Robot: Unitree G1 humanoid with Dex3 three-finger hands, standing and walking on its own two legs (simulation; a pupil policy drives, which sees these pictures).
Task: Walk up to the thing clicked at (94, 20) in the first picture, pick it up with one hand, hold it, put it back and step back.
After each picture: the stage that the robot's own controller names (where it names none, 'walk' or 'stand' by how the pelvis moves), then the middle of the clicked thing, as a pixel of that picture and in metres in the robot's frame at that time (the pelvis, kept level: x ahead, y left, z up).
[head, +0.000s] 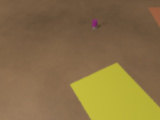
stand; (94, 24) +1.77 -0.12 -0.72
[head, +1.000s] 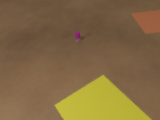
walk; (77, 36) +1.63 +0.22 -0.70
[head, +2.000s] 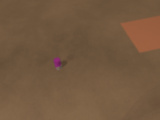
walk; (57, 63) +1.04 +0.36 -0.72
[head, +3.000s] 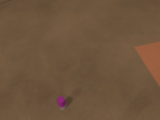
walk; (61, 103) +0.65 +0.28 -0.72
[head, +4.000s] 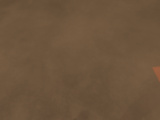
walk; out of the picture +0.42 +0.18 -0.71
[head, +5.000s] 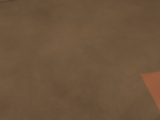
stand; out of the picture +0.36 +0.19 -0.72
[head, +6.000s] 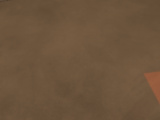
stand; out of the picture +0.35 +0.18 -0.73
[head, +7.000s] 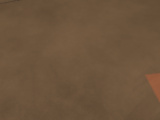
stand; out of the picture +0.34 +0.19 -0.73
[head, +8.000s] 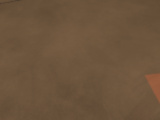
stand; out of the picture +0.34 +0.19 -0.73
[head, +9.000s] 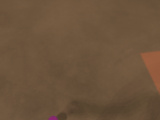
go down; out of the picture +0.36 +0.19 -0.69
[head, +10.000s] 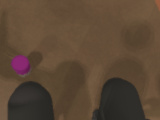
go down; (22, 66) +0.41 +0.23 -0.29
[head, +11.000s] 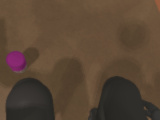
close in; (17, 62) +0.41 +0.24 -0.28
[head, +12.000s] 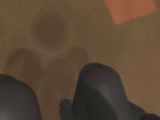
close in; out of the picture +0.40 +0.27 -0.22
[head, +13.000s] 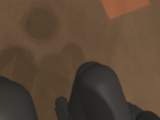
close; out of the picture +0.39 +0.28 -0.22
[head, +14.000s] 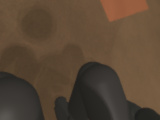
lift; out of the picture +0.37 +0.25 -0.23
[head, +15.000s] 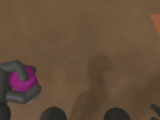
lift; (26, 85) +0.32 +0.19 +0.00
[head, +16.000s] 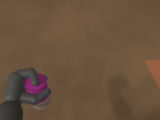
hold; (38, 92) +0.32 +0.17 +0.01
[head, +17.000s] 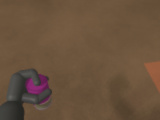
hold; (39, 92) +0.32 +0.17 +0.00
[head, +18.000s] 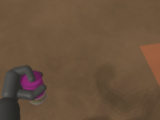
crouch; (34, 88) +0.35 +0.18 -0.04
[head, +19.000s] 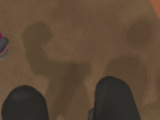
lower; out of the picture +0.47 +0.25 -0.09
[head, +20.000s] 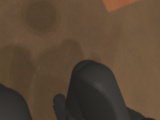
lower; out of the picture +0.42 +0.29 -0.22
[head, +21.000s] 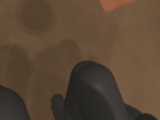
lower; out of the picture +0.42 +0.29 -0.22
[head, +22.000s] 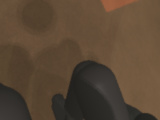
lower; out of the picture +0.42 +0.29 -0.22
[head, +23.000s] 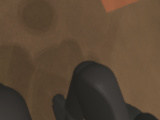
lower; out of the picture +0.41 +0.29 -0.22
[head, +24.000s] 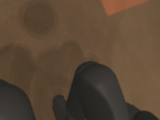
open; out of the picture +0.41 +0.27 -0.23
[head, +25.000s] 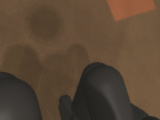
stand; out of the picture +0.40 +0.26 -0.23
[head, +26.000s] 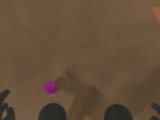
walk; (51, 88) +0.41 +0.19 -0.49
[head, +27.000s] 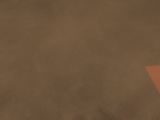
stand; out of the picture +0.37 +0.16 -0.66
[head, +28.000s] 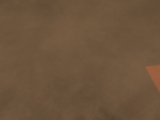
stand; out of the picture +0.37 +0.17 -0.67
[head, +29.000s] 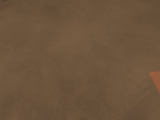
stand; out of the picture +0.38 +0.16 -0.71
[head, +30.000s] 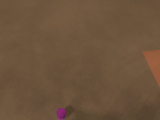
walk; (61, 114) +0.42 +0.12 -0.70
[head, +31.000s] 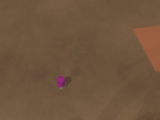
walk; (61, 82) +0.65 +0.17 -0.70
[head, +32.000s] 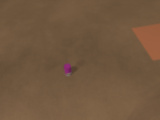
stand; (67, 69) +0.96 +0.24 -0.70
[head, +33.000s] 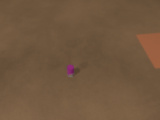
stand; (70, 70) +0.97 +0.16 -0.72
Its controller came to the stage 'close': yes
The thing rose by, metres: 0.71
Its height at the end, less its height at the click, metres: +0.00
